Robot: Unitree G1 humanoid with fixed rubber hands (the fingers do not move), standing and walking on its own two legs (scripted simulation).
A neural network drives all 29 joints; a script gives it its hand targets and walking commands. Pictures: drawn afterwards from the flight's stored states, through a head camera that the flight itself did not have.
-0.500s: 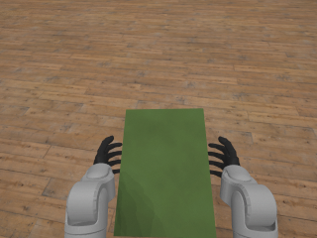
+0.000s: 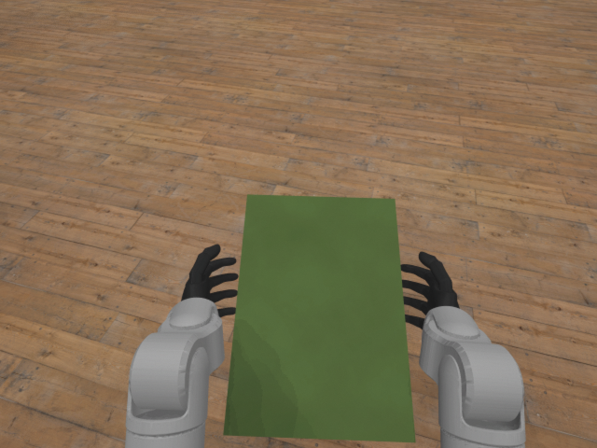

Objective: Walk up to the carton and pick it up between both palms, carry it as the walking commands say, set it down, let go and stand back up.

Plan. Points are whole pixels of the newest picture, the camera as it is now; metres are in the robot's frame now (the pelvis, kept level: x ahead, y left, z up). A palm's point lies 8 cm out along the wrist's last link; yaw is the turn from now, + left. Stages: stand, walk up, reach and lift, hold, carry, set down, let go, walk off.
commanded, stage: carry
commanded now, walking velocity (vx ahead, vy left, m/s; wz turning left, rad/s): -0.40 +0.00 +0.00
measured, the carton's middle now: (315, 317) +0.32 +0.01 +0.01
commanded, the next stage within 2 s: none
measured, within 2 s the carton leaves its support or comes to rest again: neither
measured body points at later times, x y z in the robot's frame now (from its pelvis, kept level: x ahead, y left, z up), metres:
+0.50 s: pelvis -0.29 +0.02 +0.01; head -0.27 +0.04 +0.45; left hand -0.02 +0.17 +0.07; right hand +0.00 -0.10 +0.09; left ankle -0.30 +0.13 -0.72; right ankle -0.15 -0.10 -0.68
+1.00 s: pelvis -0.57 +0.00 +0.01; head -0.55 -0.02 +0.46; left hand -0.29 +0.11 +0.08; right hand -0.31 -0.16 +0.08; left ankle -0.56 +0.14 -0.62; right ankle -0.51 -0.10 -0.72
